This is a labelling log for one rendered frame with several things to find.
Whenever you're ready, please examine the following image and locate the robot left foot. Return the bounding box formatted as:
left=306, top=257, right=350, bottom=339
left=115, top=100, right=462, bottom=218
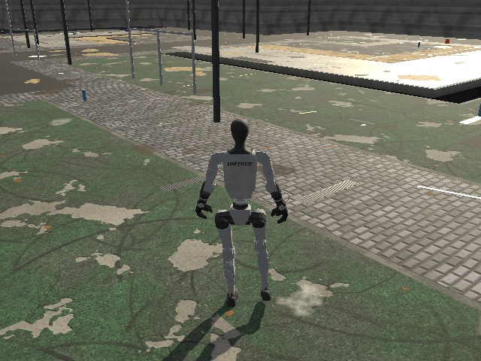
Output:
left=227, top=287, right=238, bottom=307

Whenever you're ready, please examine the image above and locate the robot right hand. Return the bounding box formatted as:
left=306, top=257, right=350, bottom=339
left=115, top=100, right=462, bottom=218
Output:
left=271, top=207, right=288, bottom=223

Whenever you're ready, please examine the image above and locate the robot left shin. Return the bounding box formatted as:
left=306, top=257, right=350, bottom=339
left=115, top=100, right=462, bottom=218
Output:
left=222, top=248, right=235, bottom=296

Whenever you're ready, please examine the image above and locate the robot left forearm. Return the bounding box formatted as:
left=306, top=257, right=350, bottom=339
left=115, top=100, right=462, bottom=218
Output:
left=197, top=182, right=211, bottom=208

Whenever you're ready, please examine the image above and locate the robot right upper arm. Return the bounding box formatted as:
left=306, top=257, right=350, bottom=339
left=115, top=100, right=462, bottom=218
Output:
left=256, top=151, right=278, bottom=193

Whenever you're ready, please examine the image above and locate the robot left hand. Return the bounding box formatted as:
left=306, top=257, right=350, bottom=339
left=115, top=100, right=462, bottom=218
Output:
left=195, top=205, right=213, bottom=219

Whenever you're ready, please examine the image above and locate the robot right forearm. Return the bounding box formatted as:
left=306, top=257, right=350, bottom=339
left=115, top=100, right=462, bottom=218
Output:
left=271, top=181, right=286, bottom=210

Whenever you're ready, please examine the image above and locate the robot left upper arm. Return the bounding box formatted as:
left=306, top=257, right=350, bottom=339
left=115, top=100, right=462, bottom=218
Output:
left=203, top=151, right=225, bottom=193

